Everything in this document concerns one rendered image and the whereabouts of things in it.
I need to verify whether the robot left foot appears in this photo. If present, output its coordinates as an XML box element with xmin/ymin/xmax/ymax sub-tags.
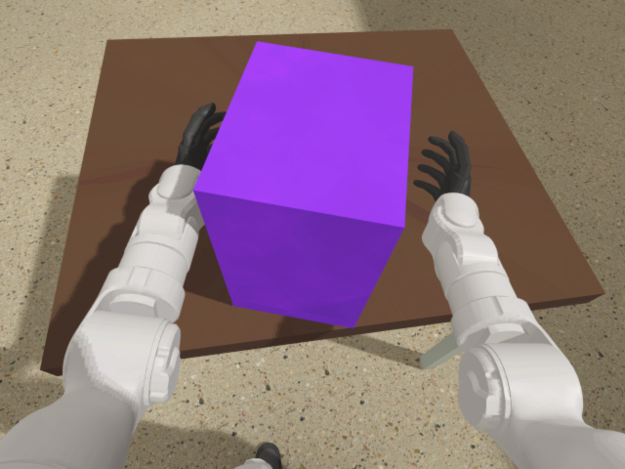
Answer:
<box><xmin>255</xmin><ymin>443</ymin><xmax>281</xmax><ymax>469</ymax></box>

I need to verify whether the robot right upper arm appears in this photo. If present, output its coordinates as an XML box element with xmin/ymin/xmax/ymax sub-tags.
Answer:
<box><xmin>457</xmin><ymin>343</ymin><xmax>625</xmax><ymax>469</ymax></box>

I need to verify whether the robot left upper arm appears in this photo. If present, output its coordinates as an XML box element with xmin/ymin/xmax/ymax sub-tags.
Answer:
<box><xmin>0</xmin><ymin>311</ymin><xmax>181</xmax><ymax>469</ymax></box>

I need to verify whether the robot right hand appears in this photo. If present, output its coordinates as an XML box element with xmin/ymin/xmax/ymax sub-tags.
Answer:
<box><xmin>413</xmin><ymin>131</ymin><xmax>472</xmax><ymax>201</ymax></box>

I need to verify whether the carton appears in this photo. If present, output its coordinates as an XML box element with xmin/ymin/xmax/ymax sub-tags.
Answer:
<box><xmin>193</xmin><ymin>41</ymin><xmax>413</xmax><ymax>328</ymax></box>

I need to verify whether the robot right forearm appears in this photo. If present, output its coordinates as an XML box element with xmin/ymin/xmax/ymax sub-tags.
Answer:
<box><xmin>422</xmin><ymin>192</ymin><xmax>583</xmax><ymax>411</ymax></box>

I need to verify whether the table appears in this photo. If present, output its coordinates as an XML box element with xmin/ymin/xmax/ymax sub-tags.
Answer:
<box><xmin>40</xmin><ymin>29</ymin><xmax>605</xmax><ymax>376</ymax></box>

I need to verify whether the robot left forearm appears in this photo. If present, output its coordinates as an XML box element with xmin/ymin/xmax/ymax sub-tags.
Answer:
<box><xmin>62</xmin><ymin>165</ymin><xmax>205</xmax><ymax>390</ymax></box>

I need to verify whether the robot left hand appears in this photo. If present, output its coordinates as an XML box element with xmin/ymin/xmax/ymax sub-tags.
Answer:
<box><xmin>175</xmin><ymin>103</ymin><xmax>227</xmax><ymax>171</ymax></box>

